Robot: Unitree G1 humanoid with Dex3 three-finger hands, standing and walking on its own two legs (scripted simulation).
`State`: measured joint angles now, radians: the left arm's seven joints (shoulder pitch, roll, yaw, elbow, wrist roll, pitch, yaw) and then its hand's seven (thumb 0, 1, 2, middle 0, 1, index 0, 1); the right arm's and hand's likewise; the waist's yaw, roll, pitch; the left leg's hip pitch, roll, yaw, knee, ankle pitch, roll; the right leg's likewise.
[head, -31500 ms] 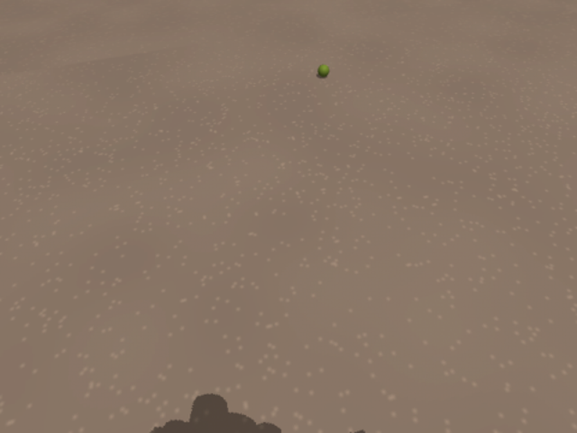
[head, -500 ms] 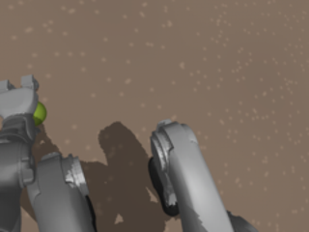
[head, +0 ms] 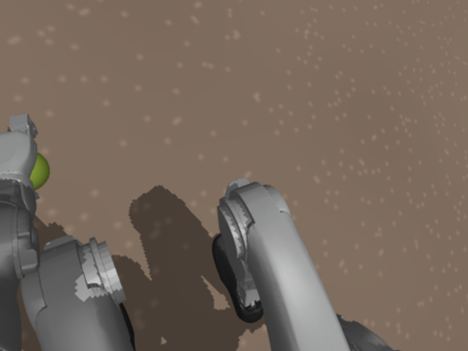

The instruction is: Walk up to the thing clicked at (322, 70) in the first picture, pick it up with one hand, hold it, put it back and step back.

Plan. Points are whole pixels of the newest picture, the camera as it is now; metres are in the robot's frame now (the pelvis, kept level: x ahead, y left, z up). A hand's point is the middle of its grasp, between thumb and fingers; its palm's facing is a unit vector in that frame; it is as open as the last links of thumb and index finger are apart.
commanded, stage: close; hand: left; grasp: from above
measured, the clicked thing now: (23, 170) +0.45 +0.24 -0.26
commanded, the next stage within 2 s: settle in 1.60 s
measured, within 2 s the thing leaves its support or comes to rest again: leaves its support in 2.00 s
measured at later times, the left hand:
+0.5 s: hand (15, 172) +0.44 +0.25 -0.24, palm faces -0.43 -0.15 -0.89, open 11.2 cm
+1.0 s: hand (11, 176) +0.43 +0.25 -0.24, palm faces -0.44 -0.14 -0.89, open 10.7 cm
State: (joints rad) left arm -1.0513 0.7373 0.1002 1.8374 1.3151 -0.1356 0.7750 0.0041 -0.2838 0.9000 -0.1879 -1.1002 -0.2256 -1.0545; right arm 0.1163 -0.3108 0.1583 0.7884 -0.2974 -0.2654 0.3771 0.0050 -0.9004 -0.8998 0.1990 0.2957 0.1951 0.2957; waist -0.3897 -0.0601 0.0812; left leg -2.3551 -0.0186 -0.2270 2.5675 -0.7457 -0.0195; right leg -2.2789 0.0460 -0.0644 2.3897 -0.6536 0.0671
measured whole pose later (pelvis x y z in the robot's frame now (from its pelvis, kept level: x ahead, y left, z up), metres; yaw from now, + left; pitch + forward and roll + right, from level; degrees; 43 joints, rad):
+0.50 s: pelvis +0.00 +0.00 +0.00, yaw -1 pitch +29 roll -14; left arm -1.05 0.79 0.09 1.82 1.29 -0.17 0.73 0.00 -0.15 0.86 -0.30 -1.07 -0.33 -1.02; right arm 0.13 -0.33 0.20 0.76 -0.28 -0.29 0.39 0.01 -0.91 -0.91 0.20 0.30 0.19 0.30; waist -0.39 -0.07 0.11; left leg -2.33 -0.02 -0.25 2.57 -0.75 -0.02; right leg -2.25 0.05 -0.09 2.37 -0.65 0.07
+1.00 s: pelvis +0.00 +0.00 +0.00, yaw -1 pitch +28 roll -14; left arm -1.05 0.81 0.07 1.83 1.28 -0.17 0.73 0.01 -0.07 0.82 -0.41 -1.04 -0.38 -0.97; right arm 0.13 -0.34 0.21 0.76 -0.29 -0.29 0.37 0.01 -0.91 -0.91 0.20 0.30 0.19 0.30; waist -0.39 -0.08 0.12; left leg -2.33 -0.02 -0.25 2.56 -0.75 -0.02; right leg -2.25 0.05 -0.09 2.37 -0.64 0.08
